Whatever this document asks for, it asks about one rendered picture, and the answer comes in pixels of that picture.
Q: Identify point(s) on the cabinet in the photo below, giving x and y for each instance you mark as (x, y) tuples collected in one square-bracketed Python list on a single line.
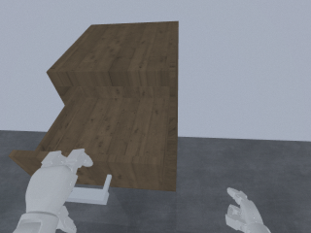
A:
[(126, 54)]

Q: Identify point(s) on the left robot hand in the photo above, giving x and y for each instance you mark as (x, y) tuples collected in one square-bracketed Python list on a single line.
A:
[(51, 185)]

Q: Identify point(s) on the robot right forearm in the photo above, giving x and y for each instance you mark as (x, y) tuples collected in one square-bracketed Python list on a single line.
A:
[(257, 227)]

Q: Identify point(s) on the robot left forearm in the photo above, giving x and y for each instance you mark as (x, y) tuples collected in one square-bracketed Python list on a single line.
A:
[(37, 222)]

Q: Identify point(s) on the handle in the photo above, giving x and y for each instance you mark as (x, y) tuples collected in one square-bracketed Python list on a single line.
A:
[(91, 195)]

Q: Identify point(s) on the right robot hand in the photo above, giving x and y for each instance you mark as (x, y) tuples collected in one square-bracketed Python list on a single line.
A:
[(240, 218)]

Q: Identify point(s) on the drawer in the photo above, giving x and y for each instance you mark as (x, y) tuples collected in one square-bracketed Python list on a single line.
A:
[(123, 129)]

